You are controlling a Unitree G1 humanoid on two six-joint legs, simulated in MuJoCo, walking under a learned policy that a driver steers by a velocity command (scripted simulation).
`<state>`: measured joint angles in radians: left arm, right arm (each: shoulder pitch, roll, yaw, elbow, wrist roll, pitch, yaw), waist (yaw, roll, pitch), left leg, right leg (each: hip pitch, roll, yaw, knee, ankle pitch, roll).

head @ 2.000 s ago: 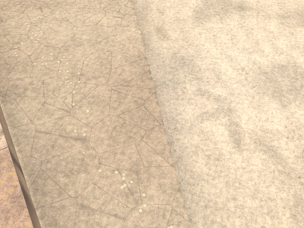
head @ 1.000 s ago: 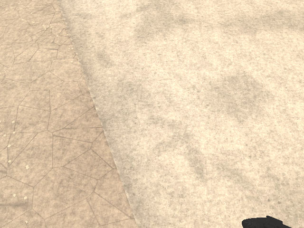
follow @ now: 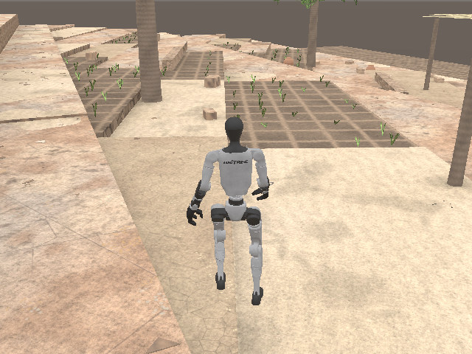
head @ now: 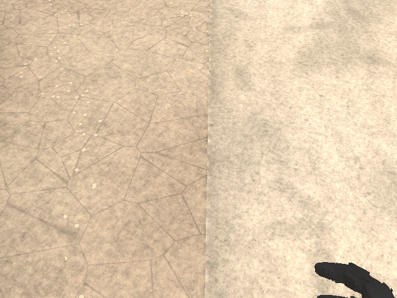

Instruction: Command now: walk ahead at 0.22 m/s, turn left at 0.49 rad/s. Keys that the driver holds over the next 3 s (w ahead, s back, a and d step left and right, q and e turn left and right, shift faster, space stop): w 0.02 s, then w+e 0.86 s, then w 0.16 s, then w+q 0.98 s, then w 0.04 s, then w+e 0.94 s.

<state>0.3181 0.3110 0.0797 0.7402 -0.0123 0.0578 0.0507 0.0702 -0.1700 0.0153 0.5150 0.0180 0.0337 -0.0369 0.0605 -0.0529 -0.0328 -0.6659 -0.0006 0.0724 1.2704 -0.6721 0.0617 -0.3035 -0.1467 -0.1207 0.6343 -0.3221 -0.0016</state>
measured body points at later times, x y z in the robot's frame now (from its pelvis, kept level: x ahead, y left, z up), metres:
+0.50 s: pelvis +0.19 -0.01 +0.06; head +0.21 -0.01 +0.51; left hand +0.44 +0.18 -0.03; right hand +0.11 -0.23 -0.08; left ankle +0.01 +0.11 -0.63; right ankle +0.36 -0.18 -0.63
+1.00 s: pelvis +0.50 -0.09 -0.01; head +0.51 -0.09 +0.44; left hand +0.65 +0.14 -0.14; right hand +0.64 -0.36 -0.06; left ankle +0.72 -0.01 -0.65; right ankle +0.37 -0.17 -0.75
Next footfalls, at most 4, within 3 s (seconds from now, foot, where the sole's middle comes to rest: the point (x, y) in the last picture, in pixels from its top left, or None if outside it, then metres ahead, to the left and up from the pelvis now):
0.62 right None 0.40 -0.18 -0.78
0.96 left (217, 226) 0.74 -0.01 -0.69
1.10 left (232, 233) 0.77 -0.07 -0.78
1.64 right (303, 197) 0.96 -0.36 -0.78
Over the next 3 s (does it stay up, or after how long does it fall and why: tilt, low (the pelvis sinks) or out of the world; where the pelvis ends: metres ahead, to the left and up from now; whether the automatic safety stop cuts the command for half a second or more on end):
stays up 1.54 -0.26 0.00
